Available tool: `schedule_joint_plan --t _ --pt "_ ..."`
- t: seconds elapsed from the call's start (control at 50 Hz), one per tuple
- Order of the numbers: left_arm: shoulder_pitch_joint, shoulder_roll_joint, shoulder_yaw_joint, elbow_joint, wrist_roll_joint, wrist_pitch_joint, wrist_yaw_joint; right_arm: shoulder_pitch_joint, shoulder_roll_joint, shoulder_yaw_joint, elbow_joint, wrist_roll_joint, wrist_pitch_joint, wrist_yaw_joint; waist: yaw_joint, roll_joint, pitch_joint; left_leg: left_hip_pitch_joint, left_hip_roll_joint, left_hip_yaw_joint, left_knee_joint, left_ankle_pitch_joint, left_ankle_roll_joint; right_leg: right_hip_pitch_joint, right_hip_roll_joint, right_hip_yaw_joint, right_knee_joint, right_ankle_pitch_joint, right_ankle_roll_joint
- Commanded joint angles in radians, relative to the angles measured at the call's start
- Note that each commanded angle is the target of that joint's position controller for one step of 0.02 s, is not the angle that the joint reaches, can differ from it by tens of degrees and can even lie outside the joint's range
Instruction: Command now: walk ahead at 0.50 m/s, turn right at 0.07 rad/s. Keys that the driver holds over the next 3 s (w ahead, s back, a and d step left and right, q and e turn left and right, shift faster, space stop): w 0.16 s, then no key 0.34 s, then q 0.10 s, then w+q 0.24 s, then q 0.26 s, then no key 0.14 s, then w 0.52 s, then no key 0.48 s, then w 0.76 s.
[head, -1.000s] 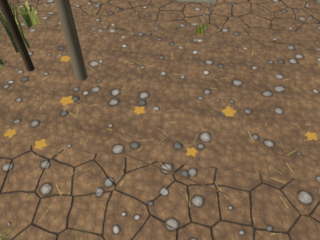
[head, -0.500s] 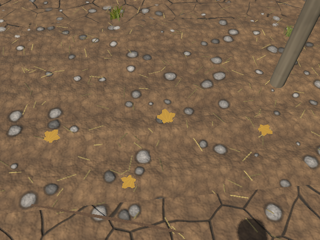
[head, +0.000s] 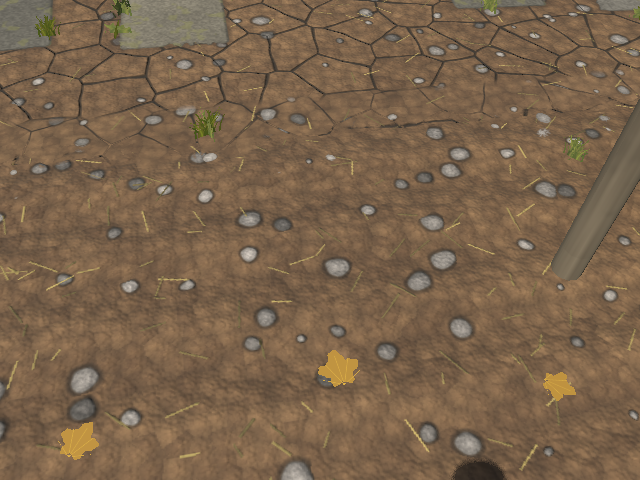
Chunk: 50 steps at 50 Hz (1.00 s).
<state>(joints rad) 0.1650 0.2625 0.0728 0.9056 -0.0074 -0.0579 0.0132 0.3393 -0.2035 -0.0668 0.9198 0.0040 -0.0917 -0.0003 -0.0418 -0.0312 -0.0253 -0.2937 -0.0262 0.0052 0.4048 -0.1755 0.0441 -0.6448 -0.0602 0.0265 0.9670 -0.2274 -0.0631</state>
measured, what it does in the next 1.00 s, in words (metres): walks ahead: right foot, then left foot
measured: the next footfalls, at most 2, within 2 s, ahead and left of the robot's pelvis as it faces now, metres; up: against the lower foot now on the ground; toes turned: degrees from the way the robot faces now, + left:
right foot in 0.26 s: +0.31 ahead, -0.15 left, +0.00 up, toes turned -2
left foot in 0.74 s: +0.29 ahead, +0.05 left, +0.00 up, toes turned +8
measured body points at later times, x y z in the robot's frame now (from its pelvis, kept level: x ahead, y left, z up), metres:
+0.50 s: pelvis +0.22 -0.07 +0.00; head +0.26 -0.09 +0.45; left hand +0.31 +0.18 -0.14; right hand +0.32 -0.33 -0.14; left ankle +0.25 +0.10 -0.70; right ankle +0.27 -0.15 -0.74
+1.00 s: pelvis +0.33 -0.03 +0.01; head +0.36 +0.00 +0.45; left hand +0.47 +0.26 -0.11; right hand +0.38 -0.30 -0.12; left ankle +0.25 +0.04 -0.74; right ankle +0.46 -0.16 -0.69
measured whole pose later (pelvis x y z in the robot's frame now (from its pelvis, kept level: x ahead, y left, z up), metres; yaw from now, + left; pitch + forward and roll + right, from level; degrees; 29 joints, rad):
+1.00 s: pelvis +0.33 -0.03 +0.01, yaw +14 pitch +3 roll -2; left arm -0.04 0.28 0.08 0.89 -0.01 -0.08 0.00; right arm 0.35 -0.22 -0.08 0.96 0.02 -0.04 -0.03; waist -0.05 -0.01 0.03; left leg -0.13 -0.03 -0.11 0.34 -0.26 0.05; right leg -0.58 0.00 0.02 0.75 -0.20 0.01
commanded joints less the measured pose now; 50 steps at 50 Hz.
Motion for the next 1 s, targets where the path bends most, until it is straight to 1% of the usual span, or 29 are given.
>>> schedule_joint_plan --t 0.02,0.1,0.16,0.2,0.24,0.26,0.28,0.3,0.32,0.34,0.36,0.38,0.4,0.44,0.48,0.52,0.6,0.66,0.68,0.72,0.74,0.76,0.78,0.8,0.82,0.86,0.9,0.92,1.0 --pt "-0.064 0.012 -0.003 -0.056 0.003 -0.015 -0.003 -0.037 -0.17 -0.041 -0.054 0.016 -0.02 -0.018 0.027 0.096 -0.046 0.104 0.256 -0.226 -0.227 0.124 0.163 -0.027 -0.029 0.018 -0.183 0.148 0.019" --pt "-0.172 0.01 -0.009 -0.068 -0.008 -0.02 -0.014 0.013 -0.17 -0.045 -0.011 0.024 -0.014 -0.018 -0.004 0.117 0.007 0.115 0.233 -0.147 -0.236 0.106 0.146 0.036 0.004 -0.013 -0.365 0.258 0.04" --pt "-0.239 0.019 -0.011 -0.085 -0.014 -0.027 -0.025 0.053 -0.168 -0.047 0.027 0.027 -0.009 -0.015 -0.026 0.13 0.044 0.179 0.256 -0.147 -0.213 0.111 0.144 0.046 0.013 -0.027 -0.435 0.225 0.027" --pt "-0.237 0.03 -0.007 -0.088 -0.007 -0.036 -0.029 0.04 -0.177 -0.051 0.043 0.026 0.0 -0.018 -0.007 0.139 0.048 0.224 0.259 -0.139 -0.131 0.299 0.119 0.091 0.034 -0.04 -0.489 0.18 0.006" --pt "-0.098 0.065 0.015 -0.037 0.007 -0.042 -0.025 0.013 -0.171 -0.047 0.045 0.03 0.007 -0.022 0.066 0.134 -0.041 0.23 0.201 -0.094 0.039 0.571 0.069 0.318 0.082 -0.072 -0.569 0.268 -0.027" --pt "0.034 0.121 0.034 0.001 0.016 -0.044 -0.019 -0.01 -0.157 -0.039 0.032 0.022 0.003 -0.022 0.118 0.109 -0.131 0.14 0.149 -0.053 0.199 0.528 0.025 0.535 0.012 -0.011 -0.543 0.474 -0.063" --pt "0.155 0.208 0.051 0.022 0.032 -0.037 -0.01 0.035 -0.089 -0.016 0.015 -0.006 -0.01 -0.019 0.123 -0.075 -0.269 -0.164 0.046 0.007 0.534 0.108 -0.042 0.902 -0.221 0.229 -0.46 0.839 -0.171" --pt "0.202 0.188 0.04 0.041 0.016 -0.025 -0.019 0.146 -0.041 0.005 0.044 -0.001 -0.019 -0.013 0.11 -0.246 -0.399 -0.33 -0.024 -0.069 0.764 -0.466 -0.074 1.03 -0.375 0.46 -0.518 0.881 -0.299" --pt "0.174 0.132 0.026 0.031 0.005 -0.016 -0.021 0.105 -0.137 -0.022 0.054 0.018 -0.017 -0.011 0.116 -0.134 -0.345 -0.368 0.024 -0.129 0.867 -0.452 -0.072 0.929 -0.328 0.409 -0.543 0.758 -0.277" --pt "0.069 0.1 0.014 0.009 0.003 -0.015 -0.022 0.019 -0.152 -0.027 0.032 0.029 -0.008 -0.017 0.097 -0.094 -0.228 -0.406 0.062 -0.095 0.863 -0.387 -0.064 0.798 -0.282 0.296 -0.571 0.717 -0.239" --pt "-0.004 0.069 0.001 -0.004 0.013 -0.017 -0.025 -0.034 -0.14 -0.028 0.025 0.021 0.007 -0.028 0.071 -0.032 -0.16 -0.376 0.097 -0.076 0.813 -0.317 -0.065 0.661 -0.234 0.223 -0.606 0.692 -0.212" --pt "-0.059 0.036 -0.01 -0.008 0.016 -0.02 -0.027 -0.049 -0.129 -0.033 0.02 0.008 0.022 -0.04 0.037 -0.017 -0.12 -0.308 0.125 -0.079 0.733 -0.265 -0.065 0.546 -0.202 0.173 -0.637 0.677 -0.19" --pt "-0.078 0.02 -0.016 0.001 0.025 -0.021 -0.027 -0.039 -0.102 -0.031 0.021 0.004 0.035 -0.046 0.012 -0.038 -0.109 -0.225 0.135 -0.077 0.669 -0.23 -0.067 0.465 -0.182 0.136 -0.657 0.686 -0.18" --pt "-0.082 0.031 -0.016 0.021 0.038 -0.022 -0.019 -0.03 -0.061 -0.025 0.026 0.004 0.046 -0.053 -0.011 -0.074 -0.109 -0.136 0.121 -0.058 0.535 -0.183 -0.075 0.4 -0.155 0.078 -0.668 0.757 -0.185" --pt "-0.088 0.06 -0.012 0.03 0.035 -0.016 -0.008 -0.066 -0.053 -0.018 0.022 0.005 0.051 -0.055 -0.011 -0.077 -0.123 -0.074 0.103 -0.042 0.39 -0.115 -0.078 0.395 -0.135 0.042 -0.665 0.779 -0.174" --pt "-0.073 0.076 -0.011 0.043 0.03 -0.005 0.0 -0.089 -0.068 -0.018 0.027 0.008 0.064 -0.052 -0.005 -0.072 -0.143 -0.03 0.094 -0.037 0.317 -0.043 -0.081 0.417 -0.145 0.037 -0.676 0.712 -0.168" --pt "-0.06 0.116 0.002 0.049 0.018 0.021 0.022 -0.202 -0.119 -0.025 -0.013 0.013 0.093 -0.044 0.025 -0.068 -0.065 -0.051 0.09 -0.026 0.261 -0.069 -0.057 0.426 -0.183 0.067 -0.708 0.346 -0.162" --pt "-0.014 0.154 0.025 0.047 -0.01 0.037 0.04 -0.25 -0.119 -0.026 -0.034 0.013 0.094 -0.034 0.05 -0.063 -0.002 -0.101 0.083 0.01 0.223 -0.134 -0.009 0.442 -0.219 0.145 -0.763 -0.207 -0.148" --pt "-0.009 0.156 0.029 0.041 -0.016 0.037 0.044 -0.251 -0.119 -0.027 -0.035 0.013 0.09 -0.029 0.049 -0.06 0.019 -0.112 0.081 0.019 0.212 -0.159 0.009 0.447 -0.232 0.168 -0.766 -0.297 -0.144" --pt "-0.025 0.14 0.031 0.023 -0.02 0.031 0.045 -0.199 -0.107 -0.029 -0.014 0.015 0.079 -0.02 0.024 -0.027 0.039 -0.062 0.07 0.033 0.139 -0.166 0.055 0.431 -0.219 0.146 -0.717 -0.311 -0.125" --pt "-0.049 0.122 0.028 0.006 -0.02 0.026 0.042 -0.14 -0.11 -0.033 0.01 0.016 0.074 -0.016 0.003 0.008 0.03 0.013 0.071 0.015 0.082 -0.159 0.084 0.395 -0.182 0.093 -0.641 -0.263 -0.102" --pt "-0.088 0.079 0.019 -0.027 -0.017 0.017 0.035 -0.067 -0.171 -0.052 0.034 0.015 0.068 -0.02 -0.005 0.129 0.014 0.121 0.156 -0.14 0.008 -0.196 0.144 0.276 -0.09 -0.028 -0.468 -0.206 -0.051" --pt "-0.18 0.044 0.009 -0.079 -0.014 -0.001 0.027 0.046 -0.24 -0.075 0.058 0.029 0.057 -0.021 -0.039 0.298 0.025 0.277 0.294 -0.469 -0.142 -0.286 0.249 0.027 0.089 -0.171 -0.23 -0.221 0.027" --pt "-0.258 0.076 0.014 -0.099 -0.008 -0.024 0.013 0.092 -0.224 -0.067 0.058 0.02 0.033 -0.014 -0.084 0.291 0.039 0.435 0.371 -0.651 -0.199 -0.194 0.297 -0.207 0.119 -0.063 -0.071 -0.363 0.036" --pt "-0.229 0.087 0.018 -0.089 -0.016 -0.043 -0.007 0.059 -0.198 -0.057 0.047 0.007 0.011 -0.012 -0.041 0.224 0.017 0.494 0.363 -0.604 -0.158 -0.061 0.276 -0.27 0.071 0.014 0.012 -0.308 0.026" --pt "-0.204 0.105 0.023 -0.06 -0.007 -0.058 -0.02 -0.016 -0.183 -0.054 0.009 0.022 -0.002 -0.011 0.004 0.134 0.001 0.475 0.318 -0.466 -0.123 0.25 0.229 -0.246 0.036 0.023 0.009 -0.184 0.036" --pt "-0.22 0.097 0.024 -0.059 0.001 -0.05 -0.018 -0.05 -0.156 -0.042 -0.013 0.019 0.013 -0.02 0.031 0.114 -0.011 0.382 0.27 -0.354 -0.109 0.523 0.196 -0.132 0.034 0.004 -0.056 -0.096 0.065" --pt "-0.227 0.082 0.02 -0.06 0.001 -0.044 -0.016 -0.05 -0.168 -0.045 -0.02 0.015 0.022 -0.027 0.034 0.113 -0.012 0.337 0.242 -0.308 -0.102 0.596 0.182 -0.083 0.052 -0.014 -0.099 -0.052 0.076" --pt "-0.298 0.04 0.002 -0.094 -0.006 -0.018 -0.01 -0.034 -0.217 -0.06 -0.036 0.016 0.052 -0.042 0.012 0.154 -0.007 0.159 0.16 -0.223 -0.072 0.602 0.123 0.119 0.119 -0.051 -0.322 0.126 0.079"
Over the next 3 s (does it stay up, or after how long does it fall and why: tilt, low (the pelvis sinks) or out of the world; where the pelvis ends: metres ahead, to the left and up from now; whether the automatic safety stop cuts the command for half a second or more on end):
stays up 0.93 0.11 -0.02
